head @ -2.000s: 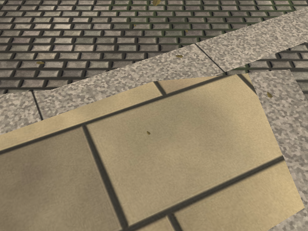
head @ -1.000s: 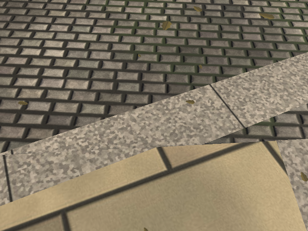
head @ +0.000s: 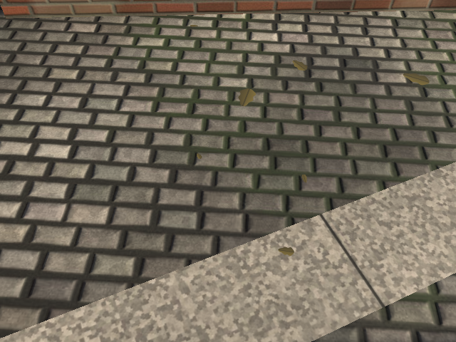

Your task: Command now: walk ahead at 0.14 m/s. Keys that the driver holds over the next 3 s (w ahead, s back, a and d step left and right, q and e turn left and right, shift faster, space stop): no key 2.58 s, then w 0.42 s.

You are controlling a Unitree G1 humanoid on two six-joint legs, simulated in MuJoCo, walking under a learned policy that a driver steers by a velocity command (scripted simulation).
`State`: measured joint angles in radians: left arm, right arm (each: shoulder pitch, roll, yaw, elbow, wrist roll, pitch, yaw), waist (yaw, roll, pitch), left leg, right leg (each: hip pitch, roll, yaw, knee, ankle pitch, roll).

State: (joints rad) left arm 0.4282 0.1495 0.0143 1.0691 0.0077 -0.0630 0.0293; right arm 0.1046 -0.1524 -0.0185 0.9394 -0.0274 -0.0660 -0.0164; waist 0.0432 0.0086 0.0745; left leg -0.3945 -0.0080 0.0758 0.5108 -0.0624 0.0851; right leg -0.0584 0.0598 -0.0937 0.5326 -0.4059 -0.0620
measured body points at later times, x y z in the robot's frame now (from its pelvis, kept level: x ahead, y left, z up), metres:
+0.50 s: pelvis +0.03 -0.01 +0.01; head +0.02 -0.01 +0.46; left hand +0.01 +0.21 -0.14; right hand +0.05 -0.24 -0.14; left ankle +0.11 +0.07 -0.73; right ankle +0.02 -0.12 -0.73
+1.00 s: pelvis +0.05 -0.02 +0.02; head +0.05 -0.02 +0.47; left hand +0.02 +0.18 -0.15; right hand +0.03 -0.24 -0.15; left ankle +0.11 +0.07 -0.73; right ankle +0.02 -0.12 -0.73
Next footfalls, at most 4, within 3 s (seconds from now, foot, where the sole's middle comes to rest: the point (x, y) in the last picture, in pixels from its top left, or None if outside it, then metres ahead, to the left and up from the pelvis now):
0.34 right None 0.06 -0.12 -0.76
2.92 left None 0.26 0.07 -0.76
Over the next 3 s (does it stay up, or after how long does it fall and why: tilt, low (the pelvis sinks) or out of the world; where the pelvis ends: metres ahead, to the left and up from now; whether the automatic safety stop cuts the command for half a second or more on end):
stays up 0.20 -0.01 0.00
